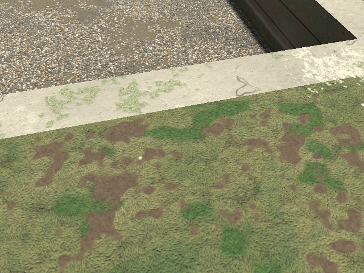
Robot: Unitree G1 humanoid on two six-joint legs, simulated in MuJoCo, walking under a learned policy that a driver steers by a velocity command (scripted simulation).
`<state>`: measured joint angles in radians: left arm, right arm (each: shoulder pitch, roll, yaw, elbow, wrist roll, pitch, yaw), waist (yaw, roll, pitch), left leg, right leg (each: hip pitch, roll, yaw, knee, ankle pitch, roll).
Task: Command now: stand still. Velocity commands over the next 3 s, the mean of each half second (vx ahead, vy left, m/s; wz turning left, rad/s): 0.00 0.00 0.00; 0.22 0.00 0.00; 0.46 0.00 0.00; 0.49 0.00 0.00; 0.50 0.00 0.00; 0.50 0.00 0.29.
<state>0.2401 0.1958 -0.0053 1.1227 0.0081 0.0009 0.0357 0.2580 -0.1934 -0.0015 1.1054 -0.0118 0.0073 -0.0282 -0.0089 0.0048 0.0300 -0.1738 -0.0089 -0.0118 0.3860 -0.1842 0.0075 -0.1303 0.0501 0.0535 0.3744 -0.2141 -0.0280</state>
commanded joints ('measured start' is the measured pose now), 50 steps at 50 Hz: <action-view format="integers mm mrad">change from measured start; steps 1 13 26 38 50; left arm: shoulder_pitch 43 81 112 158 -2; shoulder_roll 89 58 35 48 76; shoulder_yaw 12 6 5 31 67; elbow -6 23 36 -19 -132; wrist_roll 0 0 1 10 43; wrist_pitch -6 -8 -9 -21 -90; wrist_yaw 4 9 12 -2 -29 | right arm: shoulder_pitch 42 65 86 99 428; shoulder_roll -88 -59 -40 -38 -127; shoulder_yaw -12 -7 -6 -27 -79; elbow -7 25 41 -21 13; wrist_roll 0 1 1 -10 -10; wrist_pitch -7 -8 -9 -21 -94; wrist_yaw -5 -11 -15 4 20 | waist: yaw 2 3 4 13 -108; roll -6 -2 -3 -29 82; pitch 30 34 41 137 104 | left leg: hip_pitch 9 8 7 -159 441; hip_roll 87 87 86 51 340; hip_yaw -89 -87 -86 -156 -471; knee -59 -50 -45 48 -87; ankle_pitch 35 56 71 -451 258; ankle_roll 28 31 33 121 227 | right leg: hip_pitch -67 -65 -61 -173 -712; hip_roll -109 -108 -109 -111 -42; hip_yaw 97 88 82 200 -47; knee -79 -63 -52 -15 790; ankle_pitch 56 86 101 -473 -266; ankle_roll -28 -25 -23 -126 -58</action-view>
